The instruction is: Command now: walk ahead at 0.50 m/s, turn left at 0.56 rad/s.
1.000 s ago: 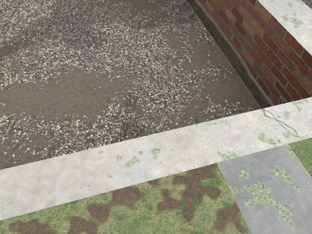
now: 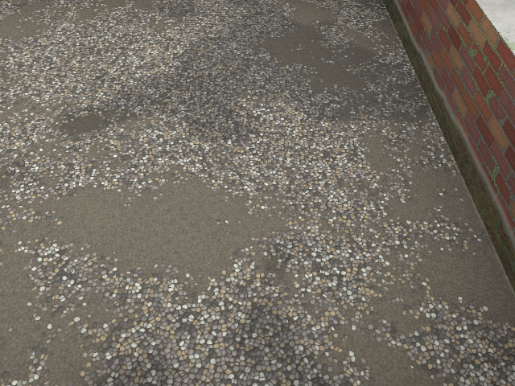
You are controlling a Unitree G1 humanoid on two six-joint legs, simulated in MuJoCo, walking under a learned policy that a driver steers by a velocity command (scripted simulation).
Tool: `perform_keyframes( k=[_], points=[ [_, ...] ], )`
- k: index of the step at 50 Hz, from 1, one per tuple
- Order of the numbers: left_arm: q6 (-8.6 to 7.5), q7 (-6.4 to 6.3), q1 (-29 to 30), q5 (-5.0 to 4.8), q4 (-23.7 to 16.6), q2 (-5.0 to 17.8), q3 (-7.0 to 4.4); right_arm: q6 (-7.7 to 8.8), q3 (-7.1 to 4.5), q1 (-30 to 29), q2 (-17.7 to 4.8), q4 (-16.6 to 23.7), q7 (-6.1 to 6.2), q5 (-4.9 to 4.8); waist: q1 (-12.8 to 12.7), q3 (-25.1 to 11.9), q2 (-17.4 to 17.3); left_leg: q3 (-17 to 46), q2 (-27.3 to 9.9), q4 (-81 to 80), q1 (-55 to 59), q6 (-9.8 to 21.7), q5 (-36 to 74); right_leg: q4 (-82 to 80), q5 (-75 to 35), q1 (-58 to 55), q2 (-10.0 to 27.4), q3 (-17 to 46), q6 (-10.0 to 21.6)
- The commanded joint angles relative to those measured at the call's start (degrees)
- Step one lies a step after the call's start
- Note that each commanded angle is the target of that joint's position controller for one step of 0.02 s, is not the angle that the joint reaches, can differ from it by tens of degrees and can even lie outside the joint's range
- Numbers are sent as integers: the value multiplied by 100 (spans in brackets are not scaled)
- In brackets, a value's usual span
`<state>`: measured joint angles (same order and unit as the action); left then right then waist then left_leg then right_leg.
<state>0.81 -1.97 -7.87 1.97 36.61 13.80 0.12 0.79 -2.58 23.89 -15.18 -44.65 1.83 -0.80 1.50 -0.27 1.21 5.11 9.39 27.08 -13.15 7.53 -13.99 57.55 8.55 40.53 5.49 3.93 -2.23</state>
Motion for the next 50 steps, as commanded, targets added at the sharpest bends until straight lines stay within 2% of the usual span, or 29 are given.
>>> perform_keyframes(
  k=[1, 6, 7, 9, 10, 11, 12, 13, 14, 15, 16, 17, 21, 25, 28, 31, 33, 34, 35, 36, 37, 39, 40, 41, 44, 47, 48, 49, 50],
  points=[
    [-9, -62, 124, -25, -415, 351, -77, -1, -176, 164, -768, 513, 36, -7, -5, -125, -560, 1483, -1267, -372, 18, 653, 2455, -484, -472, -110, -259, -341, -7],
    [-228, 10, 600, -119, -647, 369, -14, -153, -236, 273, -832, 781, 62, 209, 309, -125, -703, 1996, -1392, 68, 497, 740, 2628, -1399, 131, -207, -546, -294, 99],
    [-314, 91, 603, -115, -647, 369, -22, -260, -249, 272, -912, 806, 81, 159, 346, -83, -749, 2077, -1305, 168, 435, 694, 3060, -1347, 304, -520, -706, -387, 228],
    [-426, 111, -175, -124, -485, 488, -91, -298, -285, -115, -989, 907, 110, 81, -71, -84, -841, 2197, -1237, 585, 211, 458, 3332, -2163, 879, -1513, -800, -131, 380],
    [-466, 82, -888, -106, -289, 574, -133, -245, -300, -523, -1023, 1050, 94, -21, -540, -312, -633, 2046, -1057, 1258, -231, 214, 3229, -2695, 216, -2608, -700, 63, 519],
    [-483, 32, -1653, -43, -193, 1003, -266, -211, -237, -656, -781, 1289, 47, -142, -834, -1018, 207, 1426, -645, 2823, -799, -99, 1929, -2915, -236, -3964, 259, 1054, 761],
    [-364, 35, -1626, -106, -240, 1445, -367, -196, -184, -189, -472, 1369, 43, -200, -512, -1398, 1482, 501, 239, 4310, -2127, -295, -2073, -3386, -243, -4793, 1556, 2959, 1318],
    [-255, 65, -1263, -239, -282, 1228, -382, -227, -240, -186, -767, 1299, 55, 85, -366, -1057, 1442, 484, -50, 4860, -2812, -329, -2019, -3497, 370, -4190, 1776, 3831, 1531],
    [-206, 80, -931, -261, -373, 755, -267, -260, -255, -577, -809, 1292, 56, 189, -357, -469, 760, 513, -229, 5191, -2942, -417, -1502, -3476, 513, -3579, 1587, 3240, 1486],
    [-175, 113, -787, -154, -399, 565, -218, -287, -251, -868, -795, 1320, 45, 142, -314, -200, 453, 449, -330, 5242, -2897, -556, -1195, -3514, 375, -3094, 1346, 2600, 1410],
    [-178, 123, -627, -78, -409, 491, -188, -365, -222, -878, -677, 1334, 35, 140, -156, -111, 503, 409, -467, 5155, -2733, -662, -1022, -3566, 166, -2696, 1143, 2051, 1291],
    [-209, 127, -402, -99, -473, 420, -162, -460, -195, -783, -546, 1309, 33, 122, -10, -97, 658, 344, -524, 5049, -2525, -827, -895, -3533, -547, -2408, 985, 1567, 1182],
    [-268, 220, -510, -72, -385, 558, -188, -671, -208, -924, -572, 1266, 40, 98, 76, -340, 646, 194, -531, 4980, -2294, -998, -461, -3569, -831, -2098, 891, 809, 1185],
    [-189, 265, -631, -24, -309, 653, -214, -674, -112, -1258, -463, 1386, 71, 110, 9, -341, 541, 194, -784, 4022, -2413, -960, -22, -3316, -1380, -2365, 907, 153, 1062],
    [-74, 258, -703, 12, -306, 682, -241, -586, 61, -1946, -241, 1611, 53, 87, -263, -367, 521, -288, -988, 2573, -1986, -845, -77, -3148, -541, -2284, 904, -215, 1010],
    [110, 250, -520, 23, -384, 651, -256, -513, 197, -1935, -67, 1690, -6, 66, -287, -484, 741, -796, -869, 1372, -868, -713, -303, -3040, 1014, -1910, 858, -226, 948],
    [187, 229, -369, -81, -495, 402, -193, -430, 204, -1162, -98, 1427, -52, 228, -62, -691, 72, -476, -901, 832, 559, -453, 254, -2102, 1764, -1223, 383, -519, 560],
    [132, 324, -465, -105, -741, 158, -94, -375, 64, -1010, -672, 1374, -54, 187, -89, -780, -1476, 1163, -1780, 295, 918, 49, 642, -655, 2227, -388, -456, -1303, 125],
    [95, 340, 52, -94, -991, 442, -124, -382, -158, -572, -1205, 1241, -36, 46, 550, -696, -2325, 2719, -2546, -731, 679, 704, -464, 170, 2908, 337, -677, -970, 0],
    [62, 322, 455, -163, -1017, 668, -218, -379, -151, -631, -1092, 1223, 25, 68, 570, -241, -1658, 2899, -2611, -916, 384, 864, -964, 740, 2504, 613, -582, -505, -99],
    [29, 315, 444, -211, -964, 601, -214, -362, -72, -986, -839, 1256, 91, 120, 332, -132, -1251, 2587, -2489, -839, -37, 807, -754, 909, 2114, 417, -535, -362, -174],
    [42, 260, -102, -174, -762, 355, -151, -227, 25, -1649, -534, 1297, 104, 154, -232, -425, -1064, 1624, -2072, -582, -669, 529, -105, 672, 1644, -502, -462, -305, -160],
    [100, 245, -241, -103, -665, 289, -126, -160, 85, -1870, -363, 1342, 53, 150, -302, -588, -1088, 1263, -1898, -523, -942, 425, 269, 525, 1517, -1003, -549, -480, -115],
    [148, 299, -273, -29, -637, 257, -105, -123, 115, -1871, -309, 1296, 36, 109, -295, -665, -1027, 1151, -1802, -539, -1063, 347, 364, 334, 1552, -1339, -638, -566, -54],
    [211, 355, -135, -99, -700, 156, -16, -137, 62, -1855, -399, 1259, -3, 114, -213, -577, -878, 1035, -1659, -483, -1049, 215, 33, -950, 1741, -1915, -688, -655, 121],
    [208, 231, -509, -46, -628, -258, 144, -278, 50, -2032, -376, 1285, 69, -15, -459, -509, -356, 1186, -1611, -240, -1439, -62, -85, -2887, 766, -3439, -642, -706, 369],
    [168, 196, -880, 83, -593, -174, 160, -285, 115, -2020, -58, 1311, 70, -75, -514, -594, 294, 889, -1218, 749, -2040, -289, -562, -3066, 937, -4208, -9, 192, 530],
    [188, 199, -807, -45, -585, 586, -50, -287, 200, -2406, 54, 1647, 68, -76, -601, -217, 1554, 130, -523, 1095, -2840, -570, -1040, -3580, 903, -3938, 703, 1495, 642],
    [226, 196, -948, -106, -546, 746, -143, -279, 113, -2641, -303, 1690, 97, -24, -800, 130, 1355, 342, -502, 1342, -3234, -681, -1227, -3935, 974, -3742, 1116, 2274, 867]
  ],
)
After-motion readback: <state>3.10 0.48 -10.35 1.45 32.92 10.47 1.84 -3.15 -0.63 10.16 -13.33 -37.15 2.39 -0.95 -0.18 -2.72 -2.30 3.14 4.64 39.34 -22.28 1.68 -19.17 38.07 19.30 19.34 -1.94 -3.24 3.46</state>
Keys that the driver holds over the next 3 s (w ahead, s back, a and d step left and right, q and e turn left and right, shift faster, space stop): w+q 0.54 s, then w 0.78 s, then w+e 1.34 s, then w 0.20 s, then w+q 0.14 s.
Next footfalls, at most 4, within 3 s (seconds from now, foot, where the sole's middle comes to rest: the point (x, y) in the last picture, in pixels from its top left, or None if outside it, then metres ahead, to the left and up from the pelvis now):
0.22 right None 0.25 -0.13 -0.77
0.66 left None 0.21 0.12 -0.77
0.96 right None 0.27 -0.03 -0.77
1.32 left None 0.24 0.19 -0.77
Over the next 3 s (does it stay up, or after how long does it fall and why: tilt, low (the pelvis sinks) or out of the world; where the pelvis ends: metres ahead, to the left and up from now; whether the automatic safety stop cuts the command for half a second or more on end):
stays up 0.15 0.05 -0.02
